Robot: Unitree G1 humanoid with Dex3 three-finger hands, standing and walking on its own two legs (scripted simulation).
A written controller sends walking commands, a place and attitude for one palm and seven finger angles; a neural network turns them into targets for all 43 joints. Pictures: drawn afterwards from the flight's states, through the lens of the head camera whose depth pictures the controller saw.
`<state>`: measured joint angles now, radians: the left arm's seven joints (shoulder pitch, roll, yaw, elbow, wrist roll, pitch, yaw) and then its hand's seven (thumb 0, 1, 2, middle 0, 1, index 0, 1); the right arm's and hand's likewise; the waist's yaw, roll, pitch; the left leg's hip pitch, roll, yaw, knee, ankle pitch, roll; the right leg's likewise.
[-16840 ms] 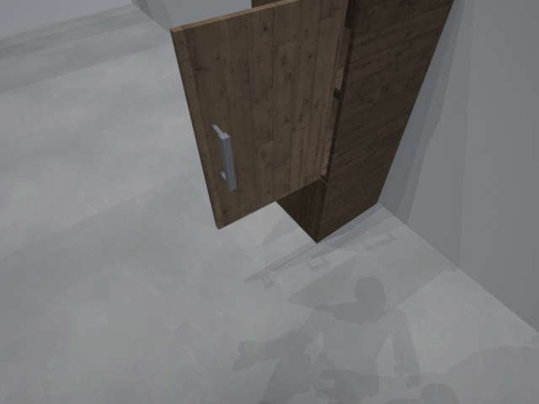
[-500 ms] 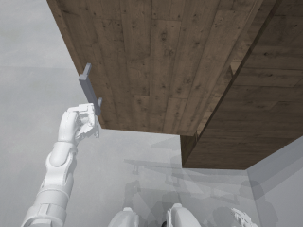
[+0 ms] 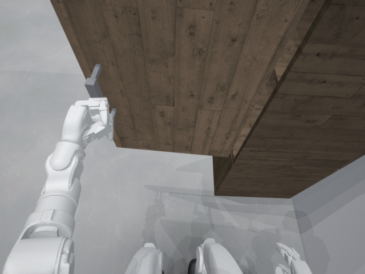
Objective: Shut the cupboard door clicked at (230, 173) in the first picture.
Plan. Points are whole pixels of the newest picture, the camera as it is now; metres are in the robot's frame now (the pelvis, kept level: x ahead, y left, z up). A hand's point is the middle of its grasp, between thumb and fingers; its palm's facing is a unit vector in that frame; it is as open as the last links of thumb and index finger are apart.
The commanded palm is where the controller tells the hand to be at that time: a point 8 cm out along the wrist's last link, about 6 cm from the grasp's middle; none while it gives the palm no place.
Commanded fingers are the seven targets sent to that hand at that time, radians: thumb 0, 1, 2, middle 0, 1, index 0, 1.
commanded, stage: push the door shut along its arc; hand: left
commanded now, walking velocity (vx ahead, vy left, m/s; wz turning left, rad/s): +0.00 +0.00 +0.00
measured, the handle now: (104, 100) +0.49 +0.19 +0.04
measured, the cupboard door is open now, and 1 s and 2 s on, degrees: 87 69 58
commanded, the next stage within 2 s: pull the fist back off the door in 1.60 s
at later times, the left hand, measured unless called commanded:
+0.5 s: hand (121, 108) +0.47 +0.14 +0.05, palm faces -0.29 -0.96 -0.04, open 3.1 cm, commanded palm +0.47 +0.19 +0.05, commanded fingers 0.00 0.90 0.90 -1.30 -1.50 -1.30 -1.50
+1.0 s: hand (138, 89) +0.53 +0.11 +0.05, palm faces -0.40 -0.92 -0.03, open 3.1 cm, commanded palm +0.54 +0.15 +0.05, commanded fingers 0.00 0.90 0.90 -1.30 -1.50 -1.30 -1.50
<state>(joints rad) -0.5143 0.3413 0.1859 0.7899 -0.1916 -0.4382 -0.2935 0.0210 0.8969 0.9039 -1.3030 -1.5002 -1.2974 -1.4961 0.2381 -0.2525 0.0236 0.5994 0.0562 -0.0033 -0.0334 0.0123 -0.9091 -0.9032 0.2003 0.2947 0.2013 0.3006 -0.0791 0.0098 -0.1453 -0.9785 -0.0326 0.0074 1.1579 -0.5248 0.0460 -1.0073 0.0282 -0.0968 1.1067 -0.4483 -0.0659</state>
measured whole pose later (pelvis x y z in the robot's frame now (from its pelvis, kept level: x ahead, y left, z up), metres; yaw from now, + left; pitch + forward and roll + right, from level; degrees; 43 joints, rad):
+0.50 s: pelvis -0.01 +0.02 -0.01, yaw -1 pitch +23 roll -3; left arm -0.81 0.42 0.21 1.08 -0.15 -0.41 -0.40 0.02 0.90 0.90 -1.30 -1.50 -1.30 -1.50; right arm 0.33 -0.28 0.03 0.63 0.05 0.03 -0.02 0.01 -0.91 -0.90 0.20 0.29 0.20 0.30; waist -0.15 0.03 -0.15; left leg -1.09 -0.03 0.02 1.21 -0.53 0.07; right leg -1.11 0.03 -0.09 1.14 -0.44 -0.05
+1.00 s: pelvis +0.00 +0.02 -0.02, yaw -2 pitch +27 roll -4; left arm -1.03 0.49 0.22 1.19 -0.09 -0.33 -0.44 0.02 0.90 0.90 -1.30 -1.50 -1.29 -1.50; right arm 0.36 -0.27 0.05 0.63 0.02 0.03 0.00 0.01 -0.91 -0.90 0.20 0.29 0.20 0.30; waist -0.22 0.04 -0.15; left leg -1.17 -0.01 0.02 1.26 -0.56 0.08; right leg -1.19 0.04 -0.09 1.17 -0.45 -0.04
